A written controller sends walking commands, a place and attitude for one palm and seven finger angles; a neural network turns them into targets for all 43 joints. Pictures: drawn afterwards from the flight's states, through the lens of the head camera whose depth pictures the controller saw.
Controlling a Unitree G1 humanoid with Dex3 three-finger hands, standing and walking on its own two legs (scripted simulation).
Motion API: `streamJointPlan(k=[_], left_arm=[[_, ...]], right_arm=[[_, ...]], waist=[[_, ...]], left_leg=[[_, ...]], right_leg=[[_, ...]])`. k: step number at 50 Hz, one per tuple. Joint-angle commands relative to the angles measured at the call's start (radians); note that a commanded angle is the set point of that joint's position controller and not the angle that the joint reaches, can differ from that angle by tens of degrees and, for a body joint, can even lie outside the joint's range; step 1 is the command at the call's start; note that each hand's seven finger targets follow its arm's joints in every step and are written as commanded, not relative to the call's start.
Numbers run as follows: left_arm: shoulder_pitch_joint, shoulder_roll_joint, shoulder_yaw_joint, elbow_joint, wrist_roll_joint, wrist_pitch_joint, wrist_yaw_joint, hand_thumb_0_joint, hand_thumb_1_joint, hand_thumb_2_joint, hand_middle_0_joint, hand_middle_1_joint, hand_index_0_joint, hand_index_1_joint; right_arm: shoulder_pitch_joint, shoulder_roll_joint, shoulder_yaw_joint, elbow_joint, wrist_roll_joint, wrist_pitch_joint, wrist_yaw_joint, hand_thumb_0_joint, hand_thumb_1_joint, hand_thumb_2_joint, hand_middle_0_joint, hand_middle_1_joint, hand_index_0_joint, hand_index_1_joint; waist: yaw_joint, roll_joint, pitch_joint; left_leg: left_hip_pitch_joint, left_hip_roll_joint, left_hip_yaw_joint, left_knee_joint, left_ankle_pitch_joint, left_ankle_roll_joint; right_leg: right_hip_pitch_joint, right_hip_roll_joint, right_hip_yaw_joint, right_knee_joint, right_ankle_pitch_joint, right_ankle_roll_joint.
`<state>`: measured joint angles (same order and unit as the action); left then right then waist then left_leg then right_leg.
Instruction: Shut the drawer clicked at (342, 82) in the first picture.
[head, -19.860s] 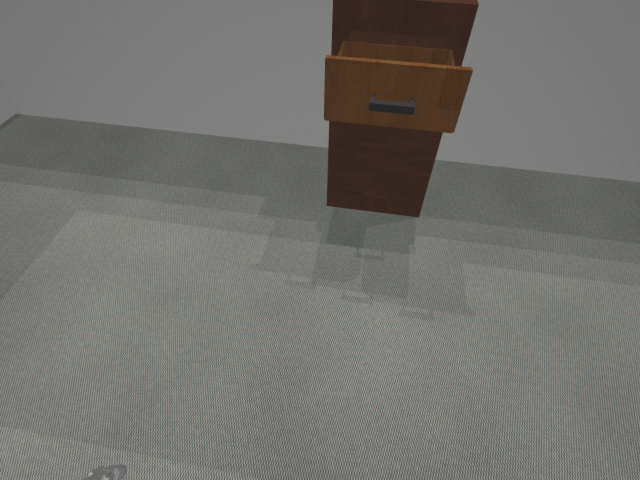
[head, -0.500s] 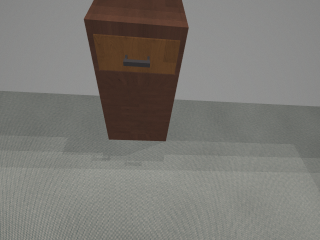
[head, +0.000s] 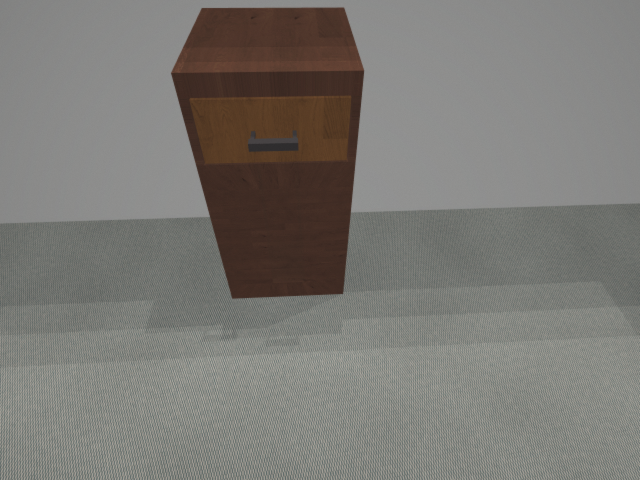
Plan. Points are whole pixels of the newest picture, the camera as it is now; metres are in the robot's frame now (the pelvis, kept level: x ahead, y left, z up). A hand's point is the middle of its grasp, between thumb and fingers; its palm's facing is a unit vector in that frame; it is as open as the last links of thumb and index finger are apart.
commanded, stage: let the arm hang, fingers relaxed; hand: left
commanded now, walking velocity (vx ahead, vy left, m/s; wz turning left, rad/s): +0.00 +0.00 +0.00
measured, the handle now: (273, 139) +0.87 +0.17 -0.05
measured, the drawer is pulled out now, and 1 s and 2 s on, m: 0.00 0.00 0.00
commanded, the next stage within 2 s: look to check the result in 0.22 s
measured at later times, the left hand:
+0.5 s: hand out of the picture -0.04 +0.12 -0.18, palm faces +0.07 -0.98 -0.16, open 7.4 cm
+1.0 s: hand out of the picture +0.00 +0.12 -0.18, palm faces +0.06 -0.98 -0.17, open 7.4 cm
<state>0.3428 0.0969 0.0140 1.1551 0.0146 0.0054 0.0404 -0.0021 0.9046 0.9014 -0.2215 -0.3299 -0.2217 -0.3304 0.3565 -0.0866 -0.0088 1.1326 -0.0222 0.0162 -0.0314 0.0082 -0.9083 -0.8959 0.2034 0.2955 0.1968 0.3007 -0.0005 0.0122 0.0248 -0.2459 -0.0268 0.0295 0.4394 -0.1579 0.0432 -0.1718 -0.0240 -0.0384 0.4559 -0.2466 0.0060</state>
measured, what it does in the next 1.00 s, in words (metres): stands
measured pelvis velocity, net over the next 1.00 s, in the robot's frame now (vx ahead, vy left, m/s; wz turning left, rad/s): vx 0.02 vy -0.03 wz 0.00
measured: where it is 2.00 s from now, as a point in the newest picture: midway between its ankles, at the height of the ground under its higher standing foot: outside the picture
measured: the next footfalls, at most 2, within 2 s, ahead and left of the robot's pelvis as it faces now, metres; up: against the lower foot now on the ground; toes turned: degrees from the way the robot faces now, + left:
none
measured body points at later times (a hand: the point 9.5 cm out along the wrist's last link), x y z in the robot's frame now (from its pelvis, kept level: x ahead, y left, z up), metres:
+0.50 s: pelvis +0.00 -0.03 +0.00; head +0.00 -0.03 +0.45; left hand -0.04 +0.18 -0.16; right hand -0.05 -0.22 -0.17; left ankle +0.05 +0.09 -0.74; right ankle +0.00 -0.13 -0.74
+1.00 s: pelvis +0.02 -0.03 +0.00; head +0.02 -0.04 +0.45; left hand +0.00 +0.17 -0.16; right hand +0.00 -0.23 -0.16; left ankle +0.05 +0.09 -0.74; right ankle +0.00 -0.13 -0.74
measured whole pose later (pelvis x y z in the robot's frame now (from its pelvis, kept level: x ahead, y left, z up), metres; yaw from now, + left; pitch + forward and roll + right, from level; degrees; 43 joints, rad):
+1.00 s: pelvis +0.02 -0.03 +0.00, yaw +0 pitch -2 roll +0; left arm 0.30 0.10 0.02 1.16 0.01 -0.01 0.04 0.00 0.90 0.90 -0.20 -0.30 -0.20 -0.30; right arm 0.31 -0.10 -0.01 1.14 -0.02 0.00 -0.04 0.01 -0.91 -0.90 0.20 0.30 0.20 0.30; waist 0.00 0.01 0.05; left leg -0.21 0.02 0.01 0.43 -0.18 -0.01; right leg -0.13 0.02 -0.05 0.43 -0.26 -0.04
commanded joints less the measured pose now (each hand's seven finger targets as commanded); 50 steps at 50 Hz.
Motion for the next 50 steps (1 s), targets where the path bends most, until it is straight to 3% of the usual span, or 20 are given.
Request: streamJointPlan(k=[1, 25, 30, 44, 50], left_arm=[[0.112, 0.077, 0.019, -0.008, 0.001, -0.006, 0.002, 0.000, 0.900, 0.900, -0.200, -0.300, -0.200, -0.300], [0.075, 0.087, 0.018, -0.007, -0.005, -0.022, 0.005, 0.000, 0.900, 0.900, -0.200, -0.300, -0.200, -0.300], [0.069, 0.085, 0.016, -0.003, -0.006, -0.022, 0.004, 0.000, 0.900, 0.900, -0.200, -0.300, -0.200, -0.300], [0.053, 0.093, 0.016, -0.004, -0.007, -0.026, 0.004, 0.000, 0.900, 0.900, -0.200, -0.300, -0.200, -0.300], [0.047, 0.101, 0.018, -0.005, -0.007, -0.026, 0.003, 0.000, 0.900, 0.900, -0.200, -0.300, -0.200, -0.300]], right_arm=[[0.090, -0.079, -0.023, -0.016, 0.000, -0.011, -0.012, 0.000, -0.900, -0.900, 0.200, 0.300, 0.200, 0.300], [0.092, -0.060, -0.019, -0.003, 0.003, -0.010, -0.013, 0.000, -0.900, -0.900, 0.200, 0.300, 0.200, 0.300], [0.077, -0.066, -0.016, 0.000, 0.003, -0.014, -0.016, 0.000, -0.900, -0.900, 0.200, 0.300, 0.200, 0.300], [0.045, -0.083, -0.014, 0.000, 0.006, -0.020, -0.019, 0.000, -0.900, -0.900, 0.200, 0.300, 0.200, 0.300], [0.031, -0.092, -0.013, 0.004, 0.005, -0.023, -0.020, 0.000, -0.900, -0.900, 0.200, 0.300, 0.200, 0.300]], waist=[[0.002, 0.014, 0.123], [-0.012, -0.018, 0.112], [-0.007, 0.012, 0.102], [-0.004, -0.014, 0.088], [-0.001, 0.008, 0.075]], left_leg=[[-0.064, 0.105, -0.152, -0.149, -0.236, 0.016], [0.023, 0.093, -0.080, -0.033, -0.047, -0.007], [0.025, 0.105, -0.089, -0.055, -0.024, -0.007], [0.049, 0.115, -0.085, -0.066, 0.045, -0.010], [0.060, 0.117, -0.084, -0.070, 0.063, -0.011]], right_leg=[[-0.110, -0.046, 0.056, -0.096, -0.127, -0.052], [-0.155, -0.079, 0.096, -0.160, -0.141, -0.073], [-0.119, -0.067, 0.087, -0.145, -0.076, -0.068], [-0.061, -0.067, 0.076, -0.144, 0.024, -0.060], [-0.041, -0.068, 0.075, -0.144, 0.048, -0.059]])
